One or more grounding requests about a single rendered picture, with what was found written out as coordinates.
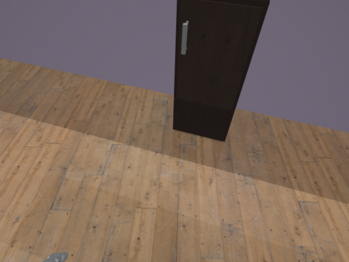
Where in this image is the cupboard door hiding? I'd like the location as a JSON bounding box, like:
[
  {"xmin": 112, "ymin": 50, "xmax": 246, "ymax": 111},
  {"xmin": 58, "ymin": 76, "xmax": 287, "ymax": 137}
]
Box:
[{"xmin": 176, "ymin": 0, "xmax": 263, "ymax": 110}]

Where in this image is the handle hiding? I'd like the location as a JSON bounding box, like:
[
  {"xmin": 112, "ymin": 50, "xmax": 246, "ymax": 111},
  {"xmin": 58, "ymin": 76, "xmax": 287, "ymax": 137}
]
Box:
[{"xmin": 181, "ymin": 21, "xmax": 189, "ymax": 55}]

